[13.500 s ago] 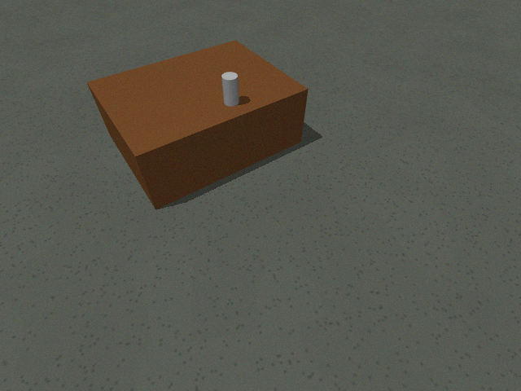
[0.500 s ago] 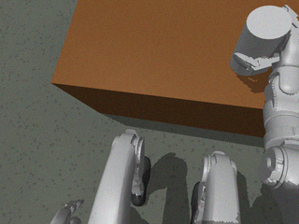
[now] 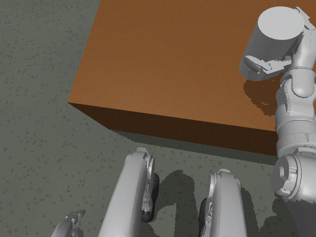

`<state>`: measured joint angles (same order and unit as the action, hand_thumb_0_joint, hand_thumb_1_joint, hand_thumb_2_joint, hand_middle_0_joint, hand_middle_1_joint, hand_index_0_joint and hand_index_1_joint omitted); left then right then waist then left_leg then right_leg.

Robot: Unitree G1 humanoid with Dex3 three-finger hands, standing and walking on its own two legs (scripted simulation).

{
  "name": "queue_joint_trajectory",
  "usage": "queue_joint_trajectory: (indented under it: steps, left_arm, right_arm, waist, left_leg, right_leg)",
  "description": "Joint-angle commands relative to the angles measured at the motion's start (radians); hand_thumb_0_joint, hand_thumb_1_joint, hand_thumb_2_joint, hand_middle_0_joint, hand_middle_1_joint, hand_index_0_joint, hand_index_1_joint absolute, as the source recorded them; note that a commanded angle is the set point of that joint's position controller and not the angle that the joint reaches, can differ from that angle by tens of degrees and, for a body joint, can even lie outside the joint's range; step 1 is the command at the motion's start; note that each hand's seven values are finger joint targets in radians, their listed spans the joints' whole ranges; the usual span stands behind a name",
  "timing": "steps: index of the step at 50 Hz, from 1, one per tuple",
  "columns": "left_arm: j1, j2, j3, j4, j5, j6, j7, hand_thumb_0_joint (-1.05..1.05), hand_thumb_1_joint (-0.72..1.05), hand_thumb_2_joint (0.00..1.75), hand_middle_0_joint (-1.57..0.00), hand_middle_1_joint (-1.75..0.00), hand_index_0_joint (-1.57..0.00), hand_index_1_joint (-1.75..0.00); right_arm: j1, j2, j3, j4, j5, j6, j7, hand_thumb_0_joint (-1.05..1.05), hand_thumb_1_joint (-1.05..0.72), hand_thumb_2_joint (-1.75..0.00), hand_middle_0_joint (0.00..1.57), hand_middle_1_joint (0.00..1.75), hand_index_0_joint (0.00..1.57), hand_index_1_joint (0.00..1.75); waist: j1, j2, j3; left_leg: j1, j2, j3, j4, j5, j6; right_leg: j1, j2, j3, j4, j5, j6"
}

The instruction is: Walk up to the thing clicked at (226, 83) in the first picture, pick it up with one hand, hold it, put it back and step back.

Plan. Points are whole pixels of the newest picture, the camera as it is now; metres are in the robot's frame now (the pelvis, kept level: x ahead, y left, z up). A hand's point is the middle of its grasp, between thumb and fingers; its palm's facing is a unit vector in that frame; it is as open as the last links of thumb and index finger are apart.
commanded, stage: settle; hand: right
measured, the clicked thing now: (265, 48) +0.56 -0.13 +0.03
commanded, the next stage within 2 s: lift in 0.64 s
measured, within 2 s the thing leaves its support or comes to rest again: neither
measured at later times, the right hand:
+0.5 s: hand (277, 34) +0.56 -0.13 +0.07, palm faces +0.02 +1.00 -0.01, open 10.9 cm
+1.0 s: hand (285, 31) +0.54 -0.14 +0.10, palm faces +0.03 +1.00 -0.02, open 10.8 cm
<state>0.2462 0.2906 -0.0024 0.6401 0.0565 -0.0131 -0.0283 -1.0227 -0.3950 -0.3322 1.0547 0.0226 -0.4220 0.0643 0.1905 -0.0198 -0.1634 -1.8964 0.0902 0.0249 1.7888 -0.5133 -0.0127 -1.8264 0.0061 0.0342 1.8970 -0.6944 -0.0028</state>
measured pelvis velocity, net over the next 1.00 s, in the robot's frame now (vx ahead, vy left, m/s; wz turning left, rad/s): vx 0.02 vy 0.00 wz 0.01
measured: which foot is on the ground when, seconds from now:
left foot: down 0.00-1.00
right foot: down 0.00-1.00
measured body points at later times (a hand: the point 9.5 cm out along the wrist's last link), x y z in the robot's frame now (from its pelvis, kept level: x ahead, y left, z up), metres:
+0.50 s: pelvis +0.01 +0.00 +0.04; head +0.21 -0.01 +0.44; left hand +0.05 +0.28 -0.08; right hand +0.55 -0.19 +0.07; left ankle +0.12 +0.14 -0.46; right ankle +0.06 -0.12 -0.46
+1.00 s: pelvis +0.02 +0.00 +0.06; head +0.21 -0.01 +0.47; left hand +0.07 +0.28 -0.06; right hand +0.54 -0.19 +0.10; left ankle +0.12 +0.14 -0.46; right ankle +0.06 -0.12 -0.46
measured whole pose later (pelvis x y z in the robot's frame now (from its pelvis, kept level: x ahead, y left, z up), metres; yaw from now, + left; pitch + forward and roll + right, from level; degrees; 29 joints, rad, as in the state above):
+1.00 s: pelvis +0.02 +0.00 +0.06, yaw +1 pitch +33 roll +2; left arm 0.25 0.26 0.01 0.66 0.05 -0.03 -0.01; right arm -0.88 -0.36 -0.33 0.96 0.05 -0.43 0.07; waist 0.16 -0.02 -0.16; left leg -1.66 0.07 0.04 1.59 -0.50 -0.01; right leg -1.59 -0.02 0.03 1.69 -0.67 0.00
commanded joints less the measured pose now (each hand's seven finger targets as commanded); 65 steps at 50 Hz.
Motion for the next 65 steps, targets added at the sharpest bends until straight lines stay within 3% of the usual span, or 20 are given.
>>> queue_joint_trajectory:
  steps: [1, 8, 9, 21, 23, 26, 29, 32, 35, 38, 41, 43, 45, 47, 48, 52, 57, 60, 61, 65]
  left_arm:
    - [0.188, 0.177, 0.065, -0.042, -0.002, -0.006, 0.013, 0.0, 0.89, 0.91, -0.2, -0.3, -0.19, -0.31]
    - [0.207, 0.183, 0.074, -0.036, -0.001, -0.004, 0.016, 0.0, 0.89, 0.91, -0.2, -0.3, -0.19, -0.31]
    - [0.214, 0.18, 0.069, -0.034, -0.003, -0.005, 0.016, 0.0, 0.89, 0.91, -0.2, -0.3, -0.19, -0.31]
    - [0.199, 0.176, 0.073, -0.027, -0.003, -0.018, 0.021, 0.0, 0.89, 0.91, -0.2, -0.3, -0.19, -0.31]
    - [0.201, 0.175, 0.071, -0.026, -0.002, -0.02, 0.02, 0.0, 0.9, 0.91, -0.2, -0.3, -0.19, -0.31]
    - [0.193, 0.178, 0.078, -0.032, -0.002, -0.02, 0.024, 0.0, 0.89, 0.91, -0.2, -0.3, -0.19, -0.31]
    - [0.191, 0.173, 0.077, -0.032, -0.005, -0.025, 0.025, 0.0, 0.89, 0.91, -0.19, -0.3, -0.19, -0.31]
    - [0.193, 0.17, 0.076, -0.028, -0.003, -0.025, 0.027, 0.0, 0.89, 0.91, -0.2, -0.3, -0.19, -0.31]
    - [0.182, 0.173, 0.075, -0.022, -0.005, -0.028, 0.028, 0.0, 0.89, 0.91, -0.19, -0.3, -0.19, -0.31]
    - [0.189, 0.169, 0.077, -0.021, -0.001, -0.03, 0.029, 0.0, 0.89, 0.91, -0.2, -0.3, -0.2, -0.3]
    - [0.179, 0.164, 0.073, -0.029, -0.005, -0.035, 0.028, 0.0, 0.89, 0.91, -0.2, -0.3, -0.2, -0.3]
    - [0.176, 0.162, 0.076, -0.03, -0.004, -0.034, 0.029, 0.0, 0.89, 0.91, -0.2, -0.3, -0.2, -0.3]
    - [0.18, 0.154, 0.073, -0.032, -0.007, -0.035, 0.028, 0.0, 0.9, 0.91, -0.2, -0.3, -0.2, -0.3]
    - [0.169, 0.162, 0.083, -0.033, -0.01, -0.036, 0.029, 0.0, 0.88, 0.92, -0.2, -0.29, -0.19, -0.3]
    - [0.166, 0.149, 0.076, -0.044, -0.013, -0.036, 0.03, 0.0, 0.9, 0.91, -0.2, -0.3, -0.19, -0.3]
    - [0.163, 0.145, 0.077, -0.043, -0.018, -0.038, 0.034, 0.0, 0.89, 0.91, -0.19, -0.29, -0.19, -0.3]
    - [0.139, 0.133, 0.078, -0.042, -0.025, -0.045, 0.039, 0.0, 0.88, 0.92, -0.19, -0.29, -0.19, -0.3]
    - [0.133, 0.132, 0.082, -0.042, -0.028, -0.05, 0.041, 0.0, 0.87, 0.92, -0.19, -0.29, -0.18, -0.3]
    - [0.136, 0.13, 0.083, -0.038, -0.03, -0.05, 0.043, 0.0, 0.88, 0.92, -0.19, -0.29, -0.18, -0.3]
    - [0.103, 0.12, 0.081, -0.052, -0.042, -0.059, 0.045, 0.0, 0.87, 0.92, -0.19, -0.29, -0.18, -0.3]
  right_arm:
    - [-0.447, -0.19, -0.011, -0.258, 0.003, -0.076, -0.003, 0.0, -0.13, -1.32, 1.3, 1.45, 1.35, 1.45]
    - [-0.407, -0.174, -0.01, -0.254, 0.011, -0.069, 0.002, 0.0, -0.15, -1.35, 1.31, 1.48, 1.36, 1.48]
    - [-0.424, -0.167, -0.012, -0.257, 0.014, -0.068, 0.005, 0.0, -0.14, -1.35, 1.32, 1.48, 1.37, 1.48]
    - [-0.362, -0.19, -0.032, -0.218, 0.016, -0.078, 0.006, 0.0, -0.18, -1.4, 1.3, 1.5, 1.35, 1.5]
    - [-0.361, -0.171, -0.027, -0.235, 0.02, -0.083, 0.016, 0.0, -0.17, -1.38, 1.28, 1.49, 1.33, 1.49]
    - [-0.358, -0.172, -0.016, -0.237, 0.02, -0.083, 0.019, 0.0, -0.2, -1.4, 1.27, 1.49, 1.32, 1.49]
    - [-0.34, -0.19, -0.035, -0.246, 0.026, -0.082, 0.018, 0.0, -0.22, -1.41, 1.29, 1.5, 1.34, 1.5]
    - [-0.35, -0.166, -0.019, -0.245, 0.026, -0.08, 0.017, 0.0, -0.21, -1.4, 1.28, 1.49, 1.32, 1.49]
    - [-0.351, -0.184, -0.024, -0.253, 0.025, -0.085, 0.015, 0.0, -0.25, -1.41, 1.29, 1.5, 1.34, 1.5]
    - [-0.34, -0.17, -0.014, -0.261, 0.029, -0.091, 0.021, 0.0, -0.14, -1.32, 1.29, 1.45, 1.33, 1.45]
    - [-0.333, -0.181, -0.029, -0.277, 0.034, -0.09, 0.013, 0.0, -0.19, -1.31, 1.3, 1.44, 1.34, 1.44]
    - [-0.32, -0.167, -0.015, -0.296, 0.031, -0.089, 0.013, 0.0, -0.21, -1.31, 1.31, 1.44, 1.34, 1.44]
    - [-0.294, -0.128, -0.006, -0.304, 0.04, -0.086, 0.013, 0.0, -0.18, -1.31, 1.29, 1.43, 1.33, 1.43]
    - [-0.244, -0.151, -0.017, -0.299, 0.036, -0.075, 0.005, 0.0, -0.18, -1.31, 1.3, 1.43, 1.33, 1.43]
    - [-0.277, -0.156, -0.015, -0.362, 0.038, -0.079, 0.001, 0.0, -0.18, -1.32, 1.31, 1.45, 1.34, 1.45]
    - [-0.211, -0.133, -0.004, -0.422, 0.046, -0.07, -0.004, 0.0, -0.2, -1.33, 1.32, 1.46, 1.36, 1.46]
    - [-0.137, -0.081, 0.024, -0.453, 0.056, -0.058, -0.016, 0.0, -0.2, -1.33, 1.32, 1.46, 1.36, 1.46]
    - [-0.076, -0.078, 0.032, -0.49, 0.057, -0.051, -0.017, 0.0, -0.2, -1.33, 1.33, 1.46, 1.36, 1.46]
    - [-0.058, -0.053, 0.044, -0.483, 0.062, -0.047, -0.014, 0.0, -0.19, -1.33, 1.32, 1.46, 1.36, 1.46]
    - [0.042, -0.025, 0.072, -0.527, 0.076, -0.03, -0.018, 0.0, -0.17, -1.31, 1.3, 1.44, 1.33, 1.44]
  waist:
    - [0.014, -0.125, -0.664]
    - [0.017, -0.138, -0.701]
    - [0.03, -0.117, -0.7]
    - [0.011, -0.106, -0.63]
    - [0.013, -0.11, -0.646]
    - [0.015, -0.104, -0.634]
    - [0.004, -0.091, -0.675]
    - [0.015, -0.102, -0.647]
    - [0.004, -0.126, -0.632]
    - [0.006, -0.109, -0.65]
    - [-0.011, -0.119, -0.654]
    - [-0.01, -0.114, -0.669]
    - [-0.001, -0.091, -0.661]
    - [-0.021, -0.095, -0.653]
    - [-0.02, -0.083, -0.673]
    - [-0.037, -0.101, -0.697]
    - [-0.041, -0.08, -0.61]
    - [-0.064, -0.095, -0.603]
    - [-0.05, -0.083, -0.589]
    - [-0.08, -0.058, -0.509]
  left_leg:
    - [0.543, -0.034, -0.003, -0.196, 0.134, 0.047]
    - [0.606, -0.039, 0.0, -0.225, 0.204, 0.052]
    - [0.6, -0.041, 0.005, -0.224, 0.212, 0.052]
    - [0.638, -0.045, -0.002, -0.283, 0.167, 0.05]
    - [0.627, -0.046, 0.002, -0.272, 0.199, 0.052]
    - [0.664, -0.046, -0.006, -0.303, 0.162, 0.047]
    - [0.707, -0.046, -0.011, -0.313, 0.172, 0.045]
    - [0.684, -0.049, -0.005, -0.324, 0.167, 0.047]
    - [0.651, -0.05, 0.002, -0.321, 0.148, 0.05]
    - [0.708, -0.049, -0.007, -0.326, 0.196, 0.05]
    - [0.713, -0.05, -0.004, -0.335, 0.192, 0.051]
    - [0.732, -0.052, -0.004, -0.344, 0.199, 0.05]
    - [0.754, -0.05, -0.004, -0.356, 0.219, 0.049]
    - [0.783, -0.051, -0.006, -0.381, 0.19, 0.047]
    - [0.805, -0.053, -0.008, -0.398, 0.181, 0.043]
    - [0.834, -0.057, 0.0, -0.408, 0.244, 0.049]
    - [0.863, -0.06, 0.006, -0.463, 0.213, 0.046]
    - [0.881, -0.063, 0.009, -0.488, 0.234, 0.048]
    - [0.884, -0.065, 0.013, -0.498, 0.248, 0.048]
    - [0.957, -0.065, 0.01, -0.573, 0.191, 0.043]
  right_leg:
    - [0.329, 0.009, -0.01, -0.296, 0.186, -0.019]
    - [0.406, 0.004, -0.005, -0.324, 0.261, -0.014]
    - [0.413, 0.004, 0.003, -0.323, 0.275, -0.013]
    - [0.411, 0.001, -0.003, -0.369, 0.224, -0.019]
    - [0.441, -0.003, 0.004, -0.37, 0.266, -0.014]
    - [0.419, 0.0, -0.007, -0.381, 0.207, -0.022]
    - [0.421, 0.001, -0.012, -0.384, 0.213, -0.024]
    - [0.447, 0.0, -0.007, -0.4, 0.215, -0.022]
    - [0.478, -0.002, 0.0, -0.415, 0.21, -0.017]
    - [0.463, -0.003, -0.007, -0.405, 0.244, -0.019]
    - [0.487, -0.002, -0.004, -0.424, 0.251, -0.016]
    - [0.503, -0.003, -0.007, -0.428, 0.256, -0.017]
    - [0.504, -0.002, -0.007, -0.438, 0.269, -0.017]
    - [0.512, -0.002, -0.011, -0.459, 0.238, -0.02]
    - [0.522, -0.002, -0.012, -0.465, 0.224, -0.023]
    - [0.611, -0.004, -0.007, -0.497, 0.308, -0.013]
    - [0.645, -0.008, 0.002, -0.558, 0.277, -0.012]
    - [0.721, -0.012, 0.008, -0.594, 0.317, -0.006]
    - [0.74, -0.014, 0.014, -0.604, 0.334, -0.005]
    - [0.754, -0.013, 0.009, -0.68, 0.256, -0.008]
